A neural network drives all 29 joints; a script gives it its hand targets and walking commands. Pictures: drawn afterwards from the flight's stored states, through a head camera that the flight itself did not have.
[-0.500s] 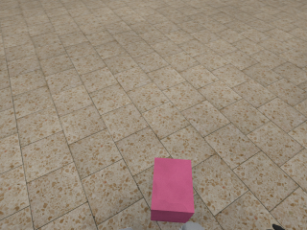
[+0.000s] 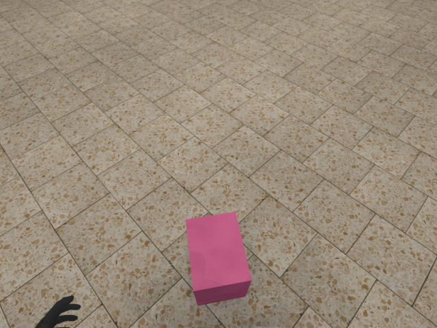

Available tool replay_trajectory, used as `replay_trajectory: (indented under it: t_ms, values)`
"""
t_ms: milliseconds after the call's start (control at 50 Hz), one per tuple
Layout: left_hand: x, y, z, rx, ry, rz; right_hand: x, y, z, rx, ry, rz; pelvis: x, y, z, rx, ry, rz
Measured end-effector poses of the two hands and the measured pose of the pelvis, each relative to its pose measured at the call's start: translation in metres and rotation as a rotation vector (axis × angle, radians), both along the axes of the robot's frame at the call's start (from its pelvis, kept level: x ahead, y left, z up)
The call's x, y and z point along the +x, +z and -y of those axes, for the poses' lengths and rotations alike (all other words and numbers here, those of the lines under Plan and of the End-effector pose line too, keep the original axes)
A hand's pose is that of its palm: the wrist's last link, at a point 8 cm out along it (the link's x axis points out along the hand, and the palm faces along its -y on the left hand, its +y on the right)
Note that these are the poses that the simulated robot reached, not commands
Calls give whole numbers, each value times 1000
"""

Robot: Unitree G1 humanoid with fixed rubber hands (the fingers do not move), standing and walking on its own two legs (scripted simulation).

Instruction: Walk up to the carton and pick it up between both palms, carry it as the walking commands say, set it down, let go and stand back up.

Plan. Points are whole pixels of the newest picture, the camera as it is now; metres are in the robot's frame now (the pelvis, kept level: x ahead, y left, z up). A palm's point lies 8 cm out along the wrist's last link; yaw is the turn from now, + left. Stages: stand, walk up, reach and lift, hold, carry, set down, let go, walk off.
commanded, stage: walk up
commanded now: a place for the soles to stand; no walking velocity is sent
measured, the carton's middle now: (216, 259) +0.45 +0.00 -0.62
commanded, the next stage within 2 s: none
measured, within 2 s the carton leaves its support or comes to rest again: neither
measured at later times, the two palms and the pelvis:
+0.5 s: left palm out of the picture +0.10 +0.26 -0.08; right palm out of the picture +0.11 -0.35 -0.07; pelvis +0.02 -0.04 +0.03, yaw +3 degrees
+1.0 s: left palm out of the picture +0.10 +0.28 -0.07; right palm out of the picture +0.14 -0.32 -0.08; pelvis +0.03 -0.03 +0.03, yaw +4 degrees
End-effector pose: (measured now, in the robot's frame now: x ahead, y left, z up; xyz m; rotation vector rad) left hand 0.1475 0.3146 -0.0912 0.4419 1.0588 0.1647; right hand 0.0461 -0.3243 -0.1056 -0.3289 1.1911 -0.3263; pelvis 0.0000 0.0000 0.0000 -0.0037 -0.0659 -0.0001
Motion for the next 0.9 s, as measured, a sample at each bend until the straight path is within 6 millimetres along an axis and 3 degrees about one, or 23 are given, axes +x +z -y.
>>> replay_trajectory:
  t_ms: [160,260,400,680,900]
  values:
    - [-1,15,31,-36,14,48,11,4,15,33,39,40,3,9,22,20,14,5]
    - [-15,16,42,-60,59,41,26,15,26,22,70,36,8,17,31,23,30,-2]
    - [-36,12,50,-102,116,-21,50,29,28,14,122,21,13,28,37,22,40,-21]
    - [-53,12,42,-83,182,-92,98,28,4,52,176,57,25,33,37,7,53,-38]
    - [-51,18,32,-65,193,-79,100,24,-5,65,173,47,27,34,32,4,61,-32]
